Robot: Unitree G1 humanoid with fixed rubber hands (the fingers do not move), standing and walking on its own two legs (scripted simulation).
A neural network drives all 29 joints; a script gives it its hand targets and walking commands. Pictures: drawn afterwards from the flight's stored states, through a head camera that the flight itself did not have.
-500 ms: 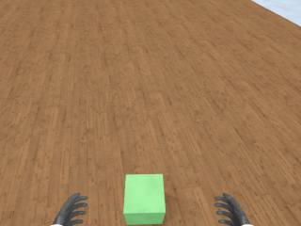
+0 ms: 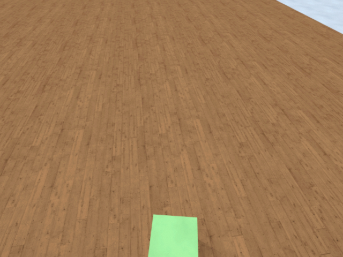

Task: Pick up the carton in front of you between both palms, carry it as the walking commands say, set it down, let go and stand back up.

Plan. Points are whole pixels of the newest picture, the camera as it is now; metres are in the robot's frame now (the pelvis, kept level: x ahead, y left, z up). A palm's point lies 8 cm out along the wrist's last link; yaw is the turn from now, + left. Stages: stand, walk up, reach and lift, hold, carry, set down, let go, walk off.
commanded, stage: stand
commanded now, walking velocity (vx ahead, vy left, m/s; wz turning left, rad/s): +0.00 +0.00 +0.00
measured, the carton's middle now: (173, 247) +0.36 -0.01 -0.64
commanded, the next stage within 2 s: none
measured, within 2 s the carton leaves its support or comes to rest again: neither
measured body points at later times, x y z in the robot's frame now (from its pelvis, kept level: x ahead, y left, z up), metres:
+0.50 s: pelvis +0.00 +0.00 +0.00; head +0.00 +0.00 +0.45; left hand +0.01 +0.27 -0.13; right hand +0.07 -0.26 -0.13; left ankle -0.04 +0.12 -0.73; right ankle -0.08 -0.11 -0.73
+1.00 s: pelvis -0.02 +0.00 +0.01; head -0.02 +0.00 +0.46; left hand -0.06 +0.24 -0.15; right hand +0.01 -0.25 -0.14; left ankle -0.04 +0.12 -0.73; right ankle -0.08 -0.11 -0.73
